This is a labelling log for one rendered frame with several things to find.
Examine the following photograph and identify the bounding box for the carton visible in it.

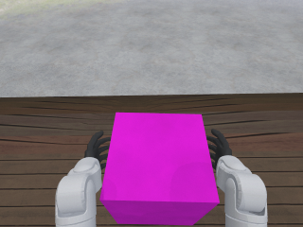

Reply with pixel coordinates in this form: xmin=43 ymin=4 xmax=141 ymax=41
xmin=99 ymin=113 xmax=220 ymax=226

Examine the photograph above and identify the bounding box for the robot right hand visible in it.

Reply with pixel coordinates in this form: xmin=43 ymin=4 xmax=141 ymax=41
xmin=205 ymin=129 xmax=232 ymax=170

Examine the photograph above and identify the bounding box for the robot right forearm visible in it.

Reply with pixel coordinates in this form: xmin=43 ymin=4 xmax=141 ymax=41
xmin=216 ymin=155 xmax=268 ymax=227

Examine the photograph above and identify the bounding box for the robot left forearm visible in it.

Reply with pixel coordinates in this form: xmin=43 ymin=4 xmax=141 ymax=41
xmin=55 ymin=157 xmax=102 ymax=227

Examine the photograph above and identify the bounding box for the robot left hand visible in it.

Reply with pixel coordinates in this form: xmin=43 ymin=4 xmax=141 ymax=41
xmin=84 ymin=131 xmax=112 ymax=170

